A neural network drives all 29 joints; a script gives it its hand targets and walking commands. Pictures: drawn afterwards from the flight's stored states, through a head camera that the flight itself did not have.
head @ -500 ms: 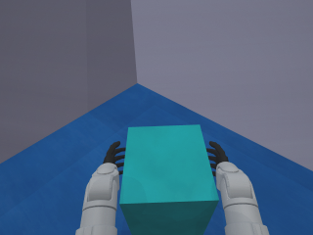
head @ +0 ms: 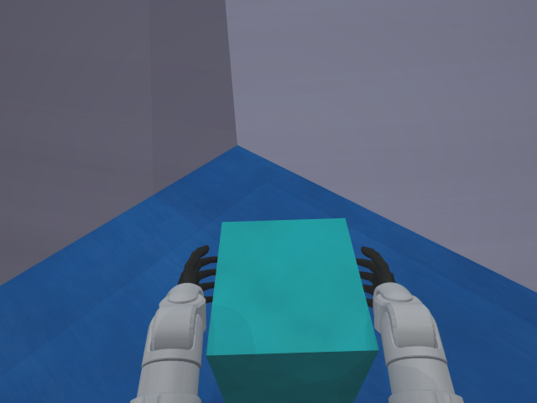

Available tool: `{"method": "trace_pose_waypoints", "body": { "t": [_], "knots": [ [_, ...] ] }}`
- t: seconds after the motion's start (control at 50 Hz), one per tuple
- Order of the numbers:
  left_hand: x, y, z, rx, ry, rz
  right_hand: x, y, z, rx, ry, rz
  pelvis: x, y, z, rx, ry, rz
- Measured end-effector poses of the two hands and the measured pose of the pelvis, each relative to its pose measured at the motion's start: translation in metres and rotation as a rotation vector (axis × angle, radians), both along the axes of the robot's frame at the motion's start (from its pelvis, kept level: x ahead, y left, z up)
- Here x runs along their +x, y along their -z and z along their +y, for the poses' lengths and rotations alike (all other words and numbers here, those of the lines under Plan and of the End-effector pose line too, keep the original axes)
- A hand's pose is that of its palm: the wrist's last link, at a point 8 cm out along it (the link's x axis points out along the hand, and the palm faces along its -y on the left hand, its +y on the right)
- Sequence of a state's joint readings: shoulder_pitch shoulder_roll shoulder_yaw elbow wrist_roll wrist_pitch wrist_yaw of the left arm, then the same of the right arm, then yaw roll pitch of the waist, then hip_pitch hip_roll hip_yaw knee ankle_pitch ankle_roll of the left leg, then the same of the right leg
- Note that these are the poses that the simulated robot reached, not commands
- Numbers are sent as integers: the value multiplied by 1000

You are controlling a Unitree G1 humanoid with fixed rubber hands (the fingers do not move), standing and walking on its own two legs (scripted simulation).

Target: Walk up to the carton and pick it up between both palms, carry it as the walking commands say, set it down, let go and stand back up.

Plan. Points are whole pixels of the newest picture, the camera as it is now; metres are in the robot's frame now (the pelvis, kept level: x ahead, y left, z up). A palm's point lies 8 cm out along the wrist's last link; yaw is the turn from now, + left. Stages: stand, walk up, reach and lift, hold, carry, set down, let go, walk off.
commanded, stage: hold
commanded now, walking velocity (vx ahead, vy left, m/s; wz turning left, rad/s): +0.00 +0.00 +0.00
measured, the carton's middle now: (286, 318) +0.27 -0.01 -0.03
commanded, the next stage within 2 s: carry in 0.38 s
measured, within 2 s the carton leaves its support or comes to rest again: neither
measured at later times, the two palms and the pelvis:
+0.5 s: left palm (187, 287) +0.28 +0.14 +0.05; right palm (379, 290) +0.27 -0.15 +0.04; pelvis -0.01 +0.00 -0.01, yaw +1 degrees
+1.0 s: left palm (145, 260) +0.33 +0.22 +0.06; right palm (321, 233) +0.38 -0.07 +0.06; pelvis +0.08 +0.02 -0.02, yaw +13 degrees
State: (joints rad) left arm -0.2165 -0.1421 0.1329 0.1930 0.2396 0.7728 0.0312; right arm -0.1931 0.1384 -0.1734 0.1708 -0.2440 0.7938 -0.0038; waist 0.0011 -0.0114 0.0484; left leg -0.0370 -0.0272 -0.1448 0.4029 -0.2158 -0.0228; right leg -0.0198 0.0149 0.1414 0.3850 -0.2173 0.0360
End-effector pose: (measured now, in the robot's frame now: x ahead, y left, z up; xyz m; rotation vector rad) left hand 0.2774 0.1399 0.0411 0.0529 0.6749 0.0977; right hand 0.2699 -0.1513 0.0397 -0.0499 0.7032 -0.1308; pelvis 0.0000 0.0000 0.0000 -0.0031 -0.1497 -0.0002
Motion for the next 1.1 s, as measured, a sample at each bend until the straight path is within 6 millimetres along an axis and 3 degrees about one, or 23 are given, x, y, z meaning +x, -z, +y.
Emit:
{"method": "trace_pose_waypoints", "body": {
  "t": [0.4,0.5,0.62,0.78,0.96,1.1],
  "knots": [
    [-9,3,5,-23,-31,7,-2,0,5,5,-8,6,-16,3,-1,-2,1,3],
    [6,-7,5,0,-15,-19,5,-1,5,29,14,-19,-14,9,-1,-13,-18,74],
    [18,-15,17,-20,-73,-40,30,-8,18,47,-14,-40,8,14,1,-32,-127,146],
    [29,-17,66,-29,-171,-29,72,-21,69,27,-108,-23,42,20,14,0,-110,159],
    [45,-19,71,-75,-253,37,100,-20,76,65,-115,49,75,23,17,-38,-206,225],
    [54,-14,93,-80,-295,34,118,-13,100,90,-129,51,86,28,36,-21,-221,245]
  ]
}}
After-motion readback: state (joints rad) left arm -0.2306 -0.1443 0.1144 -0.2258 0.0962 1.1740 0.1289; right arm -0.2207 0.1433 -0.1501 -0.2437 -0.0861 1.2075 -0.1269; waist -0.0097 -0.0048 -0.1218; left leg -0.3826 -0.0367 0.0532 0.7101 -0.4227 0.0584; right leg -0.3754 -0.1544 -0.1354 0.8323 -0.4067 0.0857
